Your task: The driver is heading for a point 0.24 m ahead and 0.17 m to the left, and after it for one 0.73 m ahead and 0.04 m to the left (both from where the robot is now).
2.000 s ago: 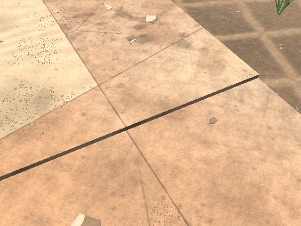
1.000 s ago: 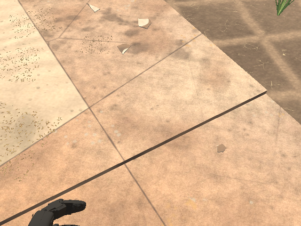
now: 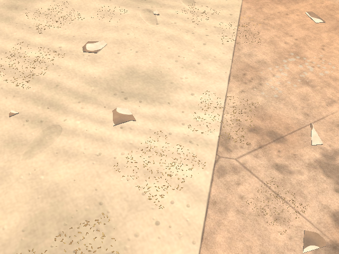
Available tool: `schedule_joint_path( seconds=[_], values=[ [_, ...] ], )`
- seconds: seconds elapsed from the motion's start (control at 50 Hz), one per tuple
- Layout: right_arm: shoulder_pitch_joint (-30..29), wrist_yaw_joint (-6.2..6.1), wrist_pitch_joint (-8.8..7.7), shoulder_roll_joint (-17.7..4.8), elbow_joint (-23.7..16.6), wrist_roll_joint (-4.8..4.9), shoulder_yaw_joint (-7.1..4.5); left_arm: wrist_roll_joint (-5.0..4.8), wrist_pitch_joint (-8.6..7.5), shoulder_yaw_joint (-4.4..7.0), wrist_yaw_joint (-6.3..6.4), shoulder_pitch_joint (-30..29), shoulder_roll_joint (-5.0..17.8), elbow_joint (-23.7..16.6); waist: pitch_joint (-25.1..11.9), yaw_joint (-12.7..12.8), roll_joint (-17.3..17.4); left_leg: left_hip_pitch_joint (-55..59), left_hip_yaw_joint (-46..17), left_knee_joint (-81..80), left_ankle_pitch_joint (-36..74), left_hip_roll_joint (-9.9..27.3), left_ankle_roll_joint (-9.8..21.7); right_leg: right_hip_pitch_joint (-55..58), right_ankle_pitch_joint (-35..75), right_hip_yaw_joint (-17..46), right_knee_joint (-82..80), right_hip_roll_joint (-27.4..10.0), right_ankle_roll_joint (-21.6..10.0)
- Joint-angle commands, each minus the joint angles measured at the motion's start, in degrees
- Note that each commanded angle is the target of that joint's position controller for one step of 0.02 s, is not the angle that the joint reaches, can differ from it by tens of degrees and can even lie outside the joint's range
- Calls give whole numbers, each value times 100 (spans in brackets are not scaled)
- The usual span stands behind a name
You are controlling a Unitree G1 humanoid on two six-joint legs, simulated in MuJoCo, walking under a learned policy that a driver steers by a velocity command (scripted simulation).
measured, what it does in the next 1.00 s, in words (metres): walks ahead: left foot, then right foot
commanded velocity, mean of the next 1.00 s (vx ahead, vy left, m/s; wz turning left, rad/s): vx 0.33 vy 0.00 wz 0.28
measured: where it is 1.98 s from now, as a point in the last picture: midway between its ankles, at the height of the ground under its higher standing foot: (168, 252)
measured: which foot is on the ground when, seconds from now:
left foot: up 0.00-0.30, down 0.32-0.86, up 0.88-1.00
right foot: down 0.00-0.28, up 0.30-0.82, down 0.84-1.00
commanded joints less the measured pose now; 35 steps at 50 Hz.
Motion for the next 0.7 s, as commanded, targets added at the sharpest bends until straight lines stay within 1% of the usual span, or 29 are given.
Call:
schedule_joint_path(
  seconds=[0.02,0.04,0.06,0.08,0.1,0.14,0.18,0.2,0.22,0.24,0.26,0.28,0.3,0.32,0.34,0.36,0.38,0.4,0.42,0.44,0.46,0.48,0.52,0.58,0.62,0.64,0.66,0.68,0.7],
  values=[
    [-375,216,108,135,-905,-74,201,29,-116,171,-60,333,520,-134,-64,-19,-509,-2623,85,1168,378,865,-186,1663,-2084,2664,-2635,-1718,-764],
    [-573,305,187,161,-1041,-67,222,-19,-179,160,-59,571,452,87,157,6,-529,-2756,40,1088,519,1016,-247,1561,-1553,2013,-2716,-1570,-648],
    [-717,359,245,169,-1140,-44,237,-63,-255,147,-81,786,379,242,245,67,-616,-2842,64,992,804,1068,-272,1577,-988,1547,-2781,-1510,-581],
    [-924,363,271,167,-1216,-39,249,-79,-311,145,-106,933,339,376,307,107,-561,-2893,85,916,1094,1073,-280,1624,-278,1037,-2803,-1405,-503],
    [-1091,360,287,166,-1310,-41,262,-79,-358,155,-125,1019,376,452,298,97,-553,-2803,134,687,1348,1056,-279,1600,260,566,-2851,-1328,-436],
    [-1344,337,302,162,-1412,-55,272,-82,-403,143,-119,970,365,551,507,13,-491,-2516,526,-85,1620,950,-318,1533,2210,-397,-2752,-1046,-392],
    [-1690,396,268,281,-1496,-78,346,-132,-396,155,-74,888,456,568,706,37,-413,-1903,1051,-1658,1847,832,-297,1501,3273,-992,-2701,-850,-372],
    [-1794,442,250,362,-1486,-69,374,-153,-367,183,-53,930,577,590,685,83,-475,-1438,1357,-2354,1923,687,-222,1581,3802,-1212,-2631,-788,-330],
    [-1692,451,242,352,-1410,-62,365,-169,-319,234,-30,1007,770,603,543,76,-599,-972,1604,-2772,1854,444,-140,1796,4765,-1318,-2356,-753,-313],
    [-1262,359,71,1,-1355,601,150,-420,-221,493,173,680,1614,332,144,-168,-1127,-509,1455,-2897,1876,294,-213,2157,6140,-1097,-1694,-736,-270],
    [-804,343,29,-253,-1241,609,55,-467,-149,565,284,525,1764,242,-273,-489,-1250,-9,1386,-3161,1839,177,-132,2338,6886,-1033,-1069,-920,-241],
    [-65,323,39,-570,-1024,522,-124,-467,-82,601,337,405,1702,151,-664,-806,-1203,899,1314,-3436,1975,66,49,2160,6982,-947,-118,-1006,-237],
    [910,233,97,-839,-739,413,-315,-490,-94,545,339,344,1398,28,-1034,-1188,-825,2444,871,-4175,2814,136,330,1308,5597,-897,1336,-800,-71],
    [704,66,156,-926,-661,388,-300,-287,-144,331,239,820,510,8,-846,-645,373,3697,-127,-4178,4098,797,508,-414,-995,-677,3042,-22,183],
    [338,-4,111,-1341,-1075,27,-261,-95,-277,157,147,1321,164,-251,-1874,-102,1578,4719,-2274,-3538,7459,2015,1464,-1526,-2493,128,5078,519,240],
    [334,24,109,-1147,-1223,-142,-235,-248,-385,192,77,1274,788,-391,-3248,-410,833,5182,-3163,-4213,6630,2691,2272,-1836,-2138,1118,5683,443,251],
    [14,23,87,-919,-1232,-89,-188,-422,-413,215,74,846,981,-423,-2806,-309,-42,4423,-3129,-4718,4683,2502,2080,-2023,-1436,1124,5261,270,175],
    [-342,22,33,-610,-1240,137,-121,-395,-345,237,134,632,963,-366,-2041,-101,-717,3462,-2720,-4897,3842,2152,1705,-1996,-1039,1029,4730,-6,199],
    [-575,16,-8,-414,-1207,274,-35,-340,-219,244,192,658,925,-267,-1434,115,-897,2511,-2335,-4976,3992,1953,1493,-1743,-873,991,4414,-170,277],
    [-660,16,-22,-388,-1144,245,-8,-324,-105,277,226,730,979,-234,-1070,272,-805,1701,-1960,-5049,4333,1843,1373,-1379,-818,939,4125,-257,293],
    [-640,8,-27,-381,-1036,193,-11,-310,-31,290,237,703,947,-261,-830,343,-651,1090,-1668,-5087,4607,1718,1285,-1104,-819,858,3835,-308,295],
    [-529,-16,-42,-326,-899,181,6,-278,-2,261,240,621,796,-295,-721,337,-500,716,-1390,-5081,4971,1587,1209,-967,-815,770,3525,-322,288],
    [-321,-95,-34,-347,-704,156,7,-201,5,181,255,420,490,-370,-819,260,-280,621,-977,-5009,5604,1377,1106,-986,-440,609,3025,-186,307],
    [-384,-201,115,-246,-596,178,45,-196,67,128,229,145,324,-408,-1027,211,-27,786,-582,-4859,5318,1115,815,-932,388,550,2086,-98,346],
    [-522,-234,178,98,-502,130,182,-247,86,77,156,74,189,-322,-1108,190,131,767,-255,-4907,4695,1088,614,-490,1050,558,1291,-176,321],
    [-497,-224,168,166,-435,77,217,-292,87,67,113,-29,165,-299,-1040,104,228,700,-182,-4979,4359,1146,571,-232,1341,558,960,-180,278],
    [-432,-200,145,119,-363,20,210,-340,87,87,82,-152,226,-318,-916,8,317,688,-194,-5041,4075,1258,580,-96,1435,559,771,-146,229],
    [-398,-182,132,5,-312,-13,177,-375,93,129,60,-316,359,-396,-748,-70,397,795,-257,-5052,3898,1384,612,-172,1241,542,648,-108,172],
    [-350,-184,149,-172,-278,-10,115,-404,102,183,31,-514,529,-520,-566,-162,454,1024,-370,-5002,3801,1538,663,-452,821,497,595,-52,112]
  ],
)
